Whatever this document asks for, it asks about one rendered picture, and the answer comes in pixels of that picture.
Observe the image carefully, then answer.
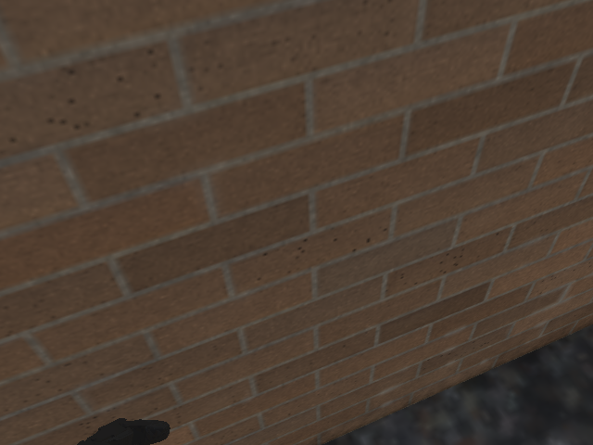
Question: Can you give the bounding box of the robot left hand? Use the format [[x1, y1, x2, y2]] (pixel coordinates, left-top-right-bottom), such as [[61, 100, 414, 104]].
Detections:
[[77, 418, 170, 445]]

